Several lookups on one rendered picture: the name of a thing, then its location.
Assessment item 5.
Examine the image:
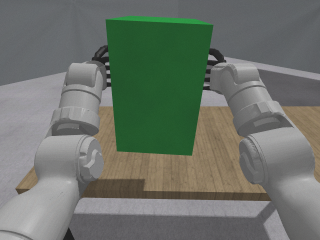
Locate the right robot hand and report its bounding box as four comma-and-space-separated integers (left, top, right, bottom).
203, 48, 227, 91

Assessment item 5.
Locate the right robot upper arm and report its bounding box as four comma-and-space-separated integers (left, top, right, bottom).
239, 126, 320, 240

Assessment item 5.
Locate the left robot upper arm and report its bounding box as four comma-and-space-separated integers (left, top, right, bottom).
0, 134, 104, 240

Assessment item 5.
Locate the table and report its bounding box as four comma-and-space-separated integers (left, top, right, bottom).
15, 106, 320, 240

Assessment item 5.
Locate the robot right forearm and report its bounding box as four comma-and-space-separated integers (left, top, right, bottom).
209, 62, 316, 170

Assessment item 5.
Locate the robot left forearm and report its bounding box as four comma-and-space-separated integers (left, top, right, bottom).
34, 60, 107, 175

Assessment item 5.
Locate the carton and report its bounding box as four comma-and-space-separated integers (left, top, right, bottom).
105, 16, 214, 156

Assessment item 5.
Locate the left robot hand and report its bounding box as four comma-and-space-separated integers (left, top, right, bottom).
92, 45, 111, 87

